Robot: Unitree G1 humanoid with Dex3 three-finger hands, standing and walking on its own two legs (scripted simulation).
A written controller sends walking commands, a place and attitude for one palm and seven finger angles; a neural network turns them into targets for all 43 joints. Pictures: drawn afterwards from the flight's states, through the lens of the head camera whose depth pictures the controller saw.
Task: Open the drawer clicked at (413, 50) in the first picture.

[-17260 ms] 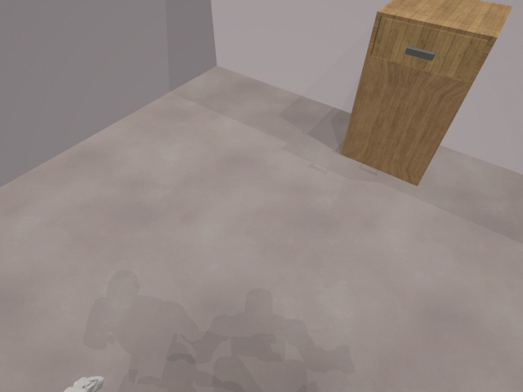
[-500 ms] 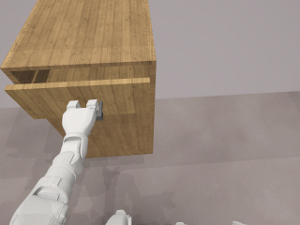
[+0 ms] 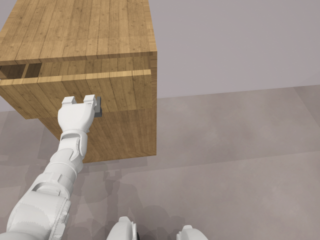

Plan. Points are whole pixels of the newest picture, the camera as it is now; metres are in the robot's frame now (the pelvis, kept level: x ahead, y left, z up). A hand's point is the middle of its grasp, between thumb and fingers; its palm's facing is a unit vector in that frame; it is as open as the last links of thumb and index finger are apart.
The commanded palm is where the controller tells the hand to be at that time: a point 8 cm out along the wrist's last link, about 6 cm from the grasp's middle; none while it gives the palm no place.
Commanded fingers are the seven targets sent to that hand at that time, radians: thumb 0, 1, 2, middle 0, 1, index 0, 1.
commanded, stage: pull the drawer open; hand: left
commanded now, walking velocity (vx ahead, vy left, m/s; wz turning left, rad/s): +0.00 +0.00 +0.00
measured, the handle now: (82, 106) +0.49 +0.21 +0.00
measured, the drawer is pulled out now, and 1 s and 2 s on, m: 0.07 0.16 0.30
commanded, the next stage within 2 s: open the thumb to release the handle in 1.72 s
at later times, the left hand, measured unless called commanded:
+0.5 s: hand (82, 150) +0.36 +0.20 -0.03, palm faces -0.02 -0.08 -1.00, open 5.8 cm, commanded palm +0.34 +0.20 +0.03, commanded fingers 0.00 0.90 0.90 -0.40 -1.35 -0.40 -1.35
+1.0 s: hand (81, 157) +0.34 +0.20 -0.02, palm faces -0.04 -0.07 -1.00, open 5.8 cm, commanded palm +0.28 +0.20 +0.03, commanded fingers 0.00 0.90 0.90 -0.40 -1.35 -0.40 -1.35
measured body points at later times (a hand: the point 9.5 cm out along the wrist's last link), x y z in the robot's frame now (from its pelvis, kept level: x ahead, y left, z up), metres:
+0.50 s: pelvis +0.05 +0.01 +0.02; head +0.11 +0.00 +0.47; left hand +0.35 +0.20 +0.03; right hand +0.18 -0.24 -0.10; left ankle +0.06 +0.12 -0.66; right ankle -0.02 -0.12 -0.66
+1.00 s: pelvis +0.03 -0.01 +0.02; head +0.08 -0.03 +0.46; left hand +0.34 +0.20 +0.03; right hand +0.13 -0.27 -0.12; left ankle +0.06 +0.12 -0.66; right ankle -0.02 -0.12 -0.66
